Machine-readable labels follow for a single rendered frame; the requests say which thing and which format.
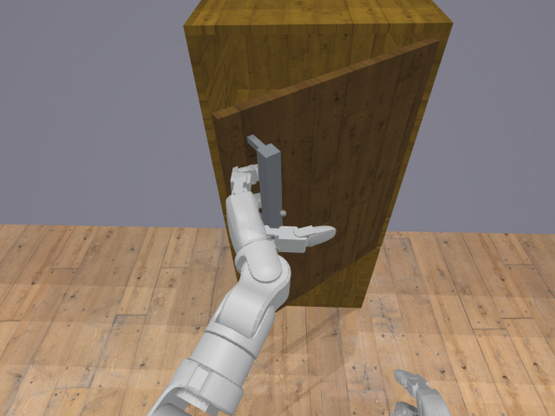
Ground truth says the robot left hand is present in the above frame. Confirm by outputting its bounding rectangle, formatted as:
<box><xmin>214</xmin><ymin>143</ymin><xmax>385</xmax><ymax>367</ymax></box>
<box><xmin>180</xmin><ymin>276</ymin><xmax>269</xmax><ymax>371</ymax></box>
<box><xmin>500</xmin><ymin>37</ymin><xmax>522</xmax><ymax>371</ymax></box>
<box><xmin>225</xmin><ymin>164</ymin><xmax>336</xmax><ymax>254</ymax></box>

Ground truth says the cupboard door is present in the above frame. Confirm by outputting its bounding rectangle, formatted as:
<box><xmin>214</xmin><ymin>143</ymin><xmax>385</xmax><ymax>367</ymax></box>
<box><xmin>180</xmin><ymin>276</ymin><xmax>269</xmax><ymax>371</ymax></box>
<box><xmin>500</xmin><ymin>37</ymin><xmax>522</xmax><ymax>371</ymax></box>
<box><xmin>212</xmin><ymin>37</ymin><xmax>440</xmax><ymax>313</ymax></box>

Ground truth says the handle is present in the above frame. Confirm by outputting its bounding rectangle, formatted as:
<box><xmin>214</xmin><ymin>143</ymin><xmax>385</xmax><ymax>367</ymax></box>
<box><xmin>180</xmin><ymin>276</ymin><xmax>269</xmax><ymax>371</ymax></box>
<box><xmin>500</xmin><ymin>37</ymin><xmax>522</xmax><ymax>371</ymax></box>
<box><xmin>247</xmin><ymin>134</ymin><xmax>283</xmax><ymax>240</ymax></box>

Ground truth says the robot right hand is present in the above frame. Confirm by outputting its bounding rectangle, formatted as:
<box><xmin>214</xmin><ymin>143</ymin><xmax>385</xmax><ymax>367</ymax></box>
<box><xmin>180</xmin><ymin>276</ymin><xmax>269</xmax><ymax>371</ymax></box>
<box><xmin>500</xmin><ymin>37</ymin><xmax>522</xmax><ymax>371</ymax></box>
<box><xmin>390</xmin><ymin>369</ymin><xmax>452</xmax><ymax>416</ymax></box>

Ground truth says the robot left forearm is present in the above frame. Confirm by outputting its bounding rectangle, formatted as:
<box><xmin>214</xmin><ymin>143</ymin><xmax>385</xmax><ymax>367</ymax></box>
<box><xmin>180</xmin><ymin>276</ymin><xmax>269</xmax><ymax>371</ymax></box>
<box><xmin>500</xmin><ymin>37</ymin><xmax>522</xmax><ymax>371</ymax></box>
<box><xmin>146</xmin><ymin>240</ymin><xmax>291</xmax><ymax>416</ymax></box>

